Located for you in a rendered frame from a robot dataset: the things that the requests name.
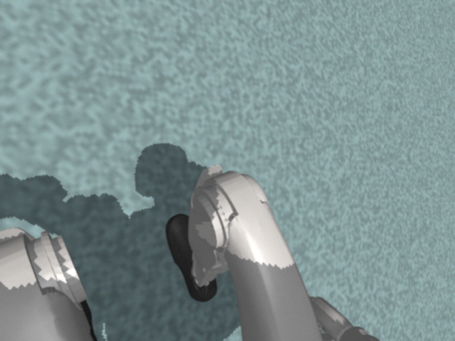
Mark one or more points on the right robot arm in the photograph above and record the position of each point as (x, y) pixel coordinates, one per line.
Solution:
(357, 334)

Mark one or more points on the left robot foot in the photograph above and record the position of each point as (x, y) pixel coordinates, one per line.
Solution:
(88, 314)

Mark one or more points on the right robot hand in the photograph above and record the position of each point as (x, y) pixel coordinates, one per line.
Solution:
(330, 320)

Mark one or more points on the right robot foot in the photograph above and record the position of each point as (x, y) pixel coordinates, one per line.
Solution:
(177, 238)

